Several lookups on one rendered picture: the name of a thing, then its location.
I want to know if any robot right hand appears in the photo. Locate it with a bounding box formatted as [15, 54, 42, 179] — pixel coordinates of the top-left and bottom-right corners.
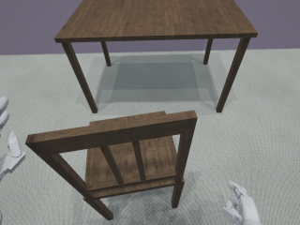
[223, 181, 261, 225]

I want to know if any robot left hand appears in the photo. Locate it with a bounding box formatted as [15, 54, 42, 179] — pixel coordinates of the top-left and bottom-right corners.
[0, 96, 25, 182]

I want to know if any table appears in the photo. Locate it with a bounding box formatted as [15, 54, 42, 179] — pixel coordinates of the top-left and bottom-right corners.
[54, 0, 258, 113]

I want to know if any chair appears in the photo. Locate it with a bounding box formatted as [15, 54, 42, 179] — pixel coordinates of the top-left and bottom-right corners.
[25, 110, 198, 220]

